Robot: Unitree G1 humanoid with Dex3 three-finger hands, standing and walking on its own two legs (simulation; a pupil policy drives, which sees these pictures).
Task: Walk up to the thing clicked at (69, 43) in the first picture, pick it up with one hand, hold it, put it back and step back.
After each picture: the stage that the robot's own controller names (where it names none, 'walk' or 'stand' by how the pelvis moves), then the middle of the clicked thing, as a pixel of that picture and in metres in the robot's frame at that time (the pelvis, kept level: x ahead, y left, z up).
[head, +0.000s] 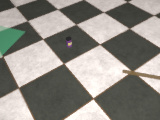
stand; (68, 42) +1.41 +0.18 -0.72
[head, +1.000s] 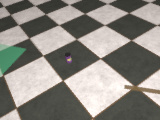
walk; (68, 57) +1.30 +0.31 -0.70
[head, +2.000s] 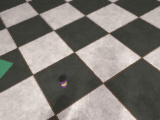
walk; (63, 81) +0.82 +0.30 -0.71
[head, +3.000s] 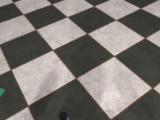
walk; (64, 118) +0.51 +0.22 -0.71
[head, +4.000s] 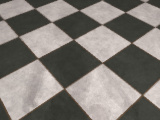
stand; out of the picture +0.40 +0.23 -0.72
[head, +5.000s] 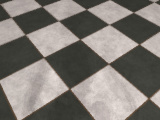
stand; out of the picture +0.38 +0.21 -0.72
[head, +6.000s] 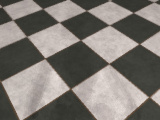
stand; out of the picture +0.40 +0.22 -0.73
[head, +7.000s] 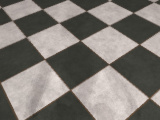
stand; out of the picture +0.39 +0.22 -0.73
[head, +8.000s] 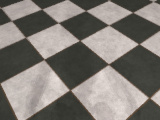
stand; out of the picture +0.38 +0.22 -0.73
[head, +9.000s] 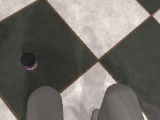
go down; (29, 62) +0.46 +0.23 -0.37
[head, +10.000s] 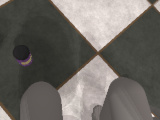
approach; (23, 56) +0.46 +0.25 -0.31
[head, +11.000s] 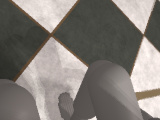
close in; out of the picture +0.45 +0.29 -0.23
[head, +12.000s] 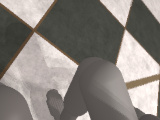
close; out of the picture +0.45 +0.31 -0.23
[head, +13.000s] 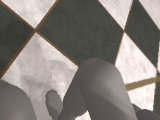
lift; out of the picture +0.43 +0.29 -0.24
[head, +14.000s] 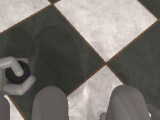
lift; (21, 77) +0.34 +0.24 -0.08
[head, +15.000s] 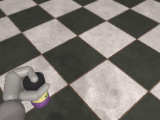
hold; (37, 90) +0.33 +0.18 +0.03
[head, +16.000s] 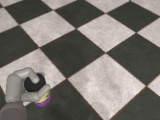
hold; (38, 90) +0.34 +0.18 +0.00
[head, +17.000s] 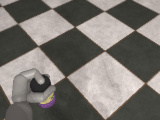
crouch; (43, 92) +0.34 +0.16 -0.01
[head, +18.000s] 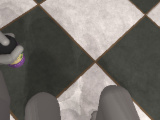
crouch; (11, 52) +0.45 +0.23 -0.10
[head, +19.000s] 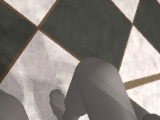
lower; out of the picture +0.44 +0.30 -0.24
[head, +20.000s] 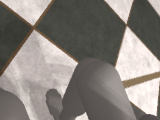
lower; out of the picture +0.44 +0.31 -0.23
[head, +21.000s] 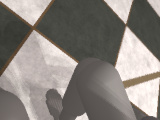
lower; out of the picture +0.44 +0.31 -0.23
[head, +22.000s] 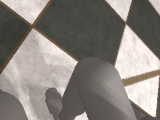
lower; out of the picture +0.45 +0.31 -0.23
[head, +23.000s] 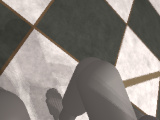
loosen; out of the picture +0.45 +0.30 -0.23
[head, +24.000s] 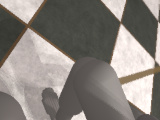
withdraw; out of the picture +0.44 +0.30 -0.24
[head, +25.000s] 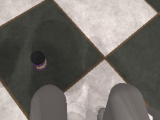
walk; (39, 61) +0.48 +0.22 -0.35
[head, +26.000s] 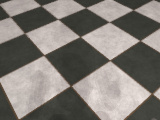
stand; out of the picture +0.40 +0.18 -0.66
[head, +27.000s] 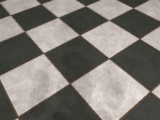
stand; out of the picture +0.41 +0.19 -0.67
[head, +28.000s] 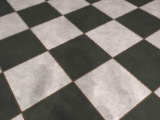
stand; out of the picture +0.42 +0.19 -0.68
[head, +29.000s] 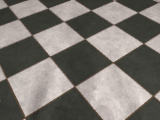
walk; out of the picture +0.42 +0.19 -0.72
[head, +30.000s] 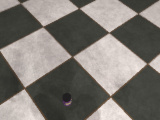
walk; (67, 99) +0.51 +0.12 -0.70
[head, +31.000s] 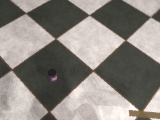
walk; (52, 75) +0.69 +0.24 -0.70
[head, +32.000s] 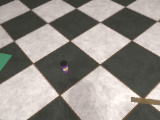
stand; (64, 66) +0.99 +0.29 -0.70
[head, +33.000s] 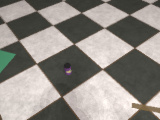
stand; (67, 69) +1.01 +0.20 -0.72
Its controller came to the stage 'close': yes
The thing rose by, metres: 0.70
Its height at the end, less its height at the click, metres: +0.00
